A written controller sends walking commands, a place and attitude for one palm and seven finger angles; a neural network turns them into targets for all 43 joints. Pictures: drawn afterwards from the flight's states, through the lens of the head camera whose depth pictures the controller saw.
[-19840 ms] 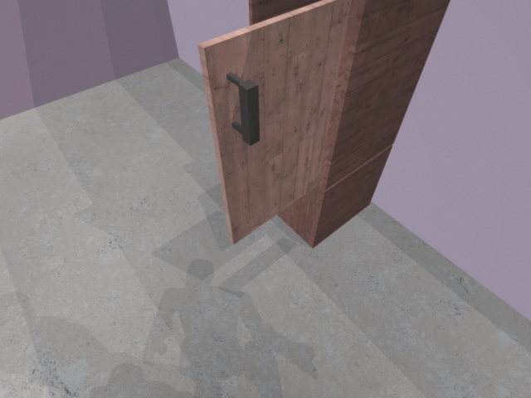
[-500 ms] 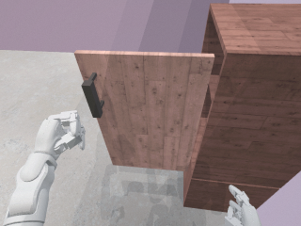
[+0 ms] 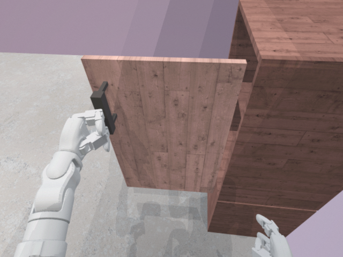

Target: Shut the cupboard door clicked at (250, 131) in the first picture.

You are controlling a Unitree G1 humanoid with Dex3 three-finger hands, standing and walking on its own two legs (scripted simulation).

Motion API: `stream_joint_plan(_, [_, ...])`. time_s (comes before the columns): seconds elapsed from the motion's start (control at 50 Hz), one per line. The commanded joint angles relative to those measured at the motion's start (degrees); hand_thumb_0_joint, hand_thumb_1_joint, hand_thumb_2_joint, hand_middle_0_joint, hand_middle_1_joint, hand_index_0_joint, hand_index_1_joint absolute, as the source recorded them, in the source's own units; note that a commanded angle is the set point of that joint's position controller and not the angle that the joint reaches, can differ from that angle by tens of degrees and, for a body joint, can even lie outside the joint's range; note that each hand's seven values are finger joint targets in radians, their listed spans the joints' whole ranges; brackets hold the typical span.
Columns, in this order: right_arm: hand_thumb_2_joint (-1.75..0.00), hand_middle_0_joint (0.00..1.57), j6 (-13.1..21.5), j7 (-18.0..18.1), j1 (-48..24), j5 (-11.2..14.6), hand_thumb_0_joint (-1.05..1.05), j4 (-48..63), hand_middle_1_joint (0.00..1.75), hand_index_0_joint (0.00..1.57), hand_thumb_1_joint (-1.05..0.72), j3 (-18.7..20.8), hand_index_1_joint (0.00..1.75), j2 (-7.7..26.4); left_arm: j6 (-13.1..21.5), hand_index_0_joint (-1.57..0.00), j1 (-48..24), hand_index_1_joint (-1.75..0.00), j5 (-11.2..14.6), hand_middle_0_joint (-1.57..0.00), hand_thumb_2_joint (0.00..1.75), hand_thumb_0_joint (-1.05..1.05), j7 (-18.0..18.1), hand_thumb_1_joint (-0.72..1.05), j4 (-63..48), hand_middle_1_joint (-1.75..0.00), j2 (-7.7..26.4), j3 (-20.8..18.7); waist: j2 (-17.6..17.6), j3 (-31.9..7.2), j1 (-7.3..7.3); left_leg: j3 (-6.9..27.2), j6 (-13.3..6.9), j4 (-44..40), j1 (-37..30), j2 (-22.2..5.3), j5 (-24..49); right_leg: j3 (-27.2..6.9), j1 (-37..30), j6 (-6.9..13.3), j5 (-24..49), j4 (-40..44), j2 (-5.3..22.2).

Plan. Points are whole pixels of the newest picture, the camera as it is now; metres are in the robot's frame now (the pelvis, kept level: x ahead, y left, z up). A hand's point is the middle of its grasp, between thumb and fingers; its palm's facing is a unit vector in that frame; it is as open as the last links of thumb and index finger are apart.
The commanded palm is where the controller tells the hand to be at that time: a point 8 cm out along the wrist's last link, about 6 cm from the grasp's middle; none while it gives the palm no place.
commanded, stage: bring the fist close to the handle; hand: left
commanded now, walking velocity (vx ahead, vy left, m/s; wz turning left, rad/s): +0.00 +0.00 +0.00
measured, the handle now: (107, 108) +0.43 +0.19 +0.14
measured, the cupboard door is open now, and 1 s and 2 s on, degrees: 91 83 68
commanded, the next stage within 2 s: push the door shut along its arc in 0.42 s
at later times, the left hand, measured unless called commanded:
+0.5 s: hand (109, 131) +0.35 +0.16 +0.14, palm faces +0.00 -1.00 -0.04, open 3.1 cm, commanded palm +0.32 +0.21 +0.14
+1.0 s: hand (114, 116) +0.39 +0.16 +0.14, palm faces -0.11 -0.99 -0.05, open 3.2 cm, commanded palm +0.38 +0.21 +0.14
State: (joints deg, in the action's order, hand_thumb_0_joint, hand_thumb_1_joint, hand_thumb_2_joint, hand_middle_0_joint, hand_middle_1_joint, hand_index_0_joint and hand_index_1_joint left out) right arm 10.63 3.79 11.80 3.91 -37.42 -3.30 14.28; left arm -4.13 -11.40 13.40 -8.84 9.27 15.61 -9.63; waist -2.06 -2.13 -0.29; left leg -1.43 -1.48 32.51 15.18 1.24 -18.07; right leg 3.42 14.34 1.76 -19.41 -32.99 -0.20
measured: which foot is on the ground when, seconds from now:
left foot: down 0.00-1.00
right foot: down 0.00-1.00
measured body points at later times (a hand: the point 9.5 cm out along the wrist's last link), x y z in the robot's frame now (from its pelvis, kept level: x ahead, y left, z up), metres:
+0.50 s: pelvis +0.00 +0.00 +0.00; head +0.00 -0.02 +0.45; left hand +0.34 +0.22 +0.15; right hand +0.16 -0.25 -0.09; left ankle -0.01 +0.10 -0.73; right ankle -0.02 -0.10 -0.73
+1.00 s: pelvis -0.01 -0.01 +0.00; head +0.01 -0.02 +0.45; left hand +0.39 +0.22 +0.15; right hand +0.13 -0.26 -0.10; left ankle -0.01 +0.10 -0.73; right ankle -0.02 -0.10 -0.73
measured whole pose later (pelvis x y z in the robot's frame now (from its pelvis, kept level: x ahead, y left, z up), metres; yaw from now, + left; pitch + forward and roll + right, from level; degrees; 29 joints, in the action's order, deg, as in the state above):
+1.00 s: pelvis -0.01 -0.01 +0.00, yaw +0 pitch +3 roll +0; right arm 6.9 3.9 14.4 4.1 -38.3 -2.7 16.1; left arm 3.3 -30.9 13.2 -16.6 35.9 20.8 -11.2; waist -1.4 -1.4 2.3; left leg -1.1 -1.1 32.7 18.0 0.9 -17.3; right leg 3.8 17.2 2.4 -18.8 -33.3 -0.6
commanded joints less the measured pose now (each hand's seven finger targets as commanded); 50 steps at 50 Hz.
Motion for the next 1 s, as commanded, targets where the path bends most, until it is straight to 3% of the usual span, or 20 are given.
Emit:
stream_joint_plan(0.0, [-0.90, 0.20, 2.7, 0.1, -5.7, 0.2, 0.00, 8.7, 0.30, 0.20, -0.90, 2.8, 0.30, 6.6, 5.3, -1.30, -25.5, -1.50, -0.1, -1.30, 0.90, 0.00, 0.8, 0.90, -11.8, -1.50, 8.4, -2.4, -0.9, -13.8, 0.83, 2.2, -0.2, -2.8, -9.0, -1.5, 18.4, -1.3, -0.8, -0.5, 19.8, 4.0, 0.8])
stream_joint_plan(0.04, [-0.90, 0.20, 2.4, -0.2, -5.2, 0.0, 0.00, 8.9, 0.30, 0.20, -0.90, 3.0, 0.30, 7.0, 5.5, -1.30, -20.8, -1.50, -0.4, -1.30, 0.90, 0.00, 1.2, 0.90, -9.4, -1.50, 9.9, -4.4, 1.7, -14.9, -0.32, 2.1, -0.2, -2.7, -8.4, -1.7, 19.8, -1.3, -2.2, -0.5, 21.2, 3.9, 0.7])
stream_joint_plan(0.1, [-0.90, 0.20, 1.8, -0.7, -5.2, 0.3, 0.00, 9.4, 0.30, 0.20, -0.90, 3.1, 0.30, 6.7, 5.1, -1.30, -19.6, -1.50, -0.2, -1.30, 0.90, 0.00, 0.9, 0.90, -7.8, -1.50, 7.9, -3.3, 1.9, -13.6, -0.27, 1.8, 0.0, -3.1, -7.4, -1.6, 19.4, -1.1, -2.1, -0.6, 21.8, 3.8, 0.8])
stream_joint_plan(0.14, [-0.90, 0.20, 1.2, -0.6, -5.2, 0.1, 0.00, 9.3, 0.30, 0.20, -0.90, 3.2, 0.30, 7.3, 4.9, -1.30, -18.1, -1.50, -0.4, -1.30, 0.90, 0.00, 1.3, 0.90, -7.3, -1.50, 11.5, -6.5, 3.3, -12.9, -0.86, 1.4, -0.2, -3.3, -6.1, -1.6, 18.3, -1.5, -3.1, -0.7, 21.5, 4.5, 0.9])
stream_joint_plan(0.2, [-0.90, 0.20, 0.9, -0.6, -5.6, 0.3, 0.00, 10.0, 0.30, 0.20, -0.90, 3.2, 0.30, 6.8, 5.2, -1.30, -20.4, -1.50, -0.1, -1.30, 0.90, 0.00, 1.2, 0.90, -9.5, -1.50, 10.0, -5.3, 2.2, -13.0, -0.26, 1.0, -0.4, -3.3, -6.6, -1.3, 17.9, -1.8, -2.7, -0.9, 21.9, 4.6, 0.8])
stream_joint_plan(0.24, [-0.90, 0.20, 0.6, -0.4, -5.7, 0.2, 0.00, 9.7, 0.30, 0.20, -0.90, 3.1, 0.30, 7.1, 5.6, -1.30, -21.3, -1.50, -0.3, -1.30, 0.90, 0.00, 1.4, 0.90, -9.6, -1.50, 12.1, -6.5, 1.3, -12.4, -0.09, 1.1, -0.5, -3.4, -6.5, -1.6, 17.1, -2.0, -2.5, -0.8, 20.5, 5.0, 0.8])
stream_joint_plan(0.32, [-0.90, 0.20, 1.2, -0.2, -5.5, 0.4, 0.00, 9.5, 0.30, 0.20, -0.90, 3.2, 0.30, 6.6, 6.8, -1.30, -24.6, -1.50, 0.0, -1.30, 0.90, 0.00, 0.7, 0.90, -11.0, -1.50, 9.0, -3.2, -0.9, -13.6, 0.86, 1.5, -0.3, -3.4, -8.7, -1.5, 17.1, -1.7, -1.5, -0.6, 20.0, 4.8, 0.5])
stream_joint_plan(0.34, [-0.90, 0.20, 1.3, -0.2, -5.5, 0.3, 0.00, 9.4, 0.30, 0.20, -0.90, 3.2, 0.30, 7.0, 7.1, -1.30, -23.7, -1.50, -0.1, -1.30, 0.90, 0.00, 0.9, 0.90, -10.9, -1.50, 10.3, -4.0, 0.5, -13.7, 0.68, 1.4, -0.5, -3.3, -8.5, -1.5, 17.0, -1.8, -2.0, -0.7, 19.8, 5.1, 0.6])
stream_joint_plan(0.36, [-0.90, 0.20, 1.5, -0.3, -5.5, 0.2, 0.00, 9.7, 0.30, 0.20, -0.90, 3.2, 0.30, 6.7, 7.2, -1.30, -22.3, -1.50, 0.1, -1.30, 0.90, 0.00, 0.7, 0.90, -11.0, -1.50, 8.4, -2.9, -0.3, -14.3, 0.48, 1.4, -0.5, -3.3, -8.9, -1.4, 17.8, -1.8, -2.1, -0.7, 20.9, 4.9, 0.6])
stream_joint_plan(0.44, [-0.90, 0.20, 0.8, -0.4, -5.1, 0.2, 0.00, 9.2, 0.30, 0.20, -0.90, 3.2, 0.30, 7.5, 5.8, -1.30, -17.9, -1.50, 0.2, -1.30, 0.90, 0.00, 0.5, 0.90, -7.0, -1.50, 11.2, -6.1, 3.0, -12.3, -0.20, 1.2, -0.5, -3.6, -6.4, -1.3, 17.0, -1.8, -2.9, -1.0, 21.3, 5.2, 0.8])
stream_joint_plan(0.52, [-0.90, 0.20, 0.4, -0.4, -5.7, 0.5, 0.00, 9.8, 0.30, 0.20, -0.90, 3.1, 0.30, 7.0, 5.6, -1.30, -22.0, -1.50, 0.2, -1.30, 0.90, 0.00, 0.1, 0.90, -8.5, -1.50, 9.9, -4.3, 1.8, -12.0, 0.51, 1.0, -0.6, -3.7, -6.8, -1.1, 15.7, -2.1, -2.1, -1.0, 20.1, 5.5, 0.7])
stream_joint_plan(0.6, [-0.90, 0.20, 0.3, 0.1, -5.3, 0.4, 0.00, 8.8, 0.30, 0.20, -0.90, 2.9, 0.30, 7.2, 7.2, -1.30, -30.6, -1.50, 0.0, -1.30, 0.90, 0.00, -0.7, 0.90, -6.6, -1.50, 11.3, -3.4, 1.0, -11.9, 2.15, 1.5, -0.8, -3.4, -7.8, -1.1, 14.3, -2.5, -0.5, -0.9, 18.4, 5.6, 0.6])
stream_joint_plan(0.64, [-0.90, 0.20, 0.0, 0.5, -4.8, 0.3, 0.00, 8.0, 0.30, 0.20, -0.90, 2.9, 0.30, 7.8, 7.7, -1.30, -32.3, -1.50, 0.0, -1.30, 0.90, 0.00, -1.3, 0.90, -3.1, -1.50, 14.1, -5.1, 1.8, -11.9, 2.43, 1.4, -1.0, -3.1, -7.3, -1.1, 13.6, -2.9, -0.6, -1.0, 17.7, 6.0, 0.8])
stream_joint_plan(0.7, [-0.90, 0.20, 0.0, 0.5, -4.4, 0.5, 0.00, 7.8, 0.30, 0.20, -0.90, 2.7, 0.30, 7.6, 8.1, -1.30, -36.4, -1.50, 0.4, -1.30, 0.90, 0.00, -2.9, 0.90, 0.8, -1.50, 12.2, -3.4, 1.2, -12.0, 2.87, 1.8, -0.8, -3.2, -7.5, -0.9, 13.4, -2.6, 0.4, -0.7, 17.5, 5.7, 0.8])
stream_joint_plan(0.74, [-0.90, 0.20, -0.4, 0.7, -3.7, 0.5, 0.00, 7.1, 0.30, 0.20, -0.90, 2.9, 0.30, 8.3, 8.6, -1.30, -37.9, -1.50, 0.3, -1.30, 0.90, 0.00, -3.6, 0.90, 4.3, -1.50, 15.3, -5.2, 2.3, -12.8, 2.95, 1.8, -1.0, -2.9, -6.6, -0.9, 12.6, -3.2, -0.2, -0.8, 16.7, 5.9, 1.0])
stream_joint_plan(0.76, [-0.90, 0.20, -0.3, 0.6, -3.7, 0.5, 0.00, 7.4, 0.30, 0.20, -0.90, 2.8, 0.30, 8.1, 9.0, -1.30, -39.5, -1.50, 0.5, -1.30, 0.90, 0.00, -4.3, 0.90, 4.6, -1.50, 13.4, -3.6, 2.1, -13.8, 3.21, 1.7, -1.1, -2.8, -7.0, -0.7, 13.4, -3.3, -0.2, -0.8, 18.1, 5.6, 1.0])
stream_joint_plan(0.84, [-0.90, 0.20, -0.8, 0.7, -2.1, 0.4, 0.00, 6.8, 0.30, 0.20, -0.90, 3.1, 0.30, 8.9, 10.3, -1.30, -42.6, -1.50, 0.7, -1.30, 0.90, 0.00, -6.6, 0.90, 10.6, -1.50, 16.8, -5.6, 3.2, -14.5, 3.29, 1.8, -1.2, -2.3, -5.7, -0.6, 14.0, -3.4, -1.1, -0.7, 19.2, 5.1, 1.2])
stream_joint_plan(0.88, [-0.90, 0.20, -0.8, 0.5, -1.8, 0.5, 0.00, 7.0, 0.30, 0.20, -0.90, 3.1, 0.30, 8.8, 10.9, -1.30, -44.3, -1.50, 0.9, -1.30, 0.90, 0.00, -7.7, 0.90, 12.1, -1.50, 15.5, -4.5, 0.8, -15.3, 3.57, 1.6, -1.1, -2.0, -5.9, -0.4, 14.1, -3.4, -0.2, -0.5, 19.8, 4.7, 1.2])
stream_joint_plan(0.94, [-0.90, 0.20, -1.0, 0.4, -0.3, 0.4, 0.00, 6.8, 0.30, 0.20, -0.90, 3.4, 0.30, 9.3, 11.9, -1.30, -44.8, -1.50, 0.7, -1.30, 0.90, 0.00, -8.7, 0.90, 15.2, -1.50, 16.9, -5.0, 1.2, -16.3, 3.33, 1.9, -1.1, -1.6, -5.8, -0.5, 15.1, -3.2, -0.6, -0.3, 20.3, 4.2, 1.1])
stream_joint_plan(0.98, [-0.90, 0.20, -1.0, 0.3, 0.3, 0.4, 0.00, 6.7, 0.30, 0.20, -0.90, 3.6, 0.30, 9.2, 12.4, -1.30, -47.0, -1.50, 0.8, -1.30, 0.90, 0.00, -9.2, 0.90, 16.3, -1.50, 14.8, -3.4, 0.9, -16.3, 4.16, 2.0, -1.2, -1.3, -6.5, -0.4, 16.0, -2.9, 0.8, -0.3, 21.5, 3.8, 0.8])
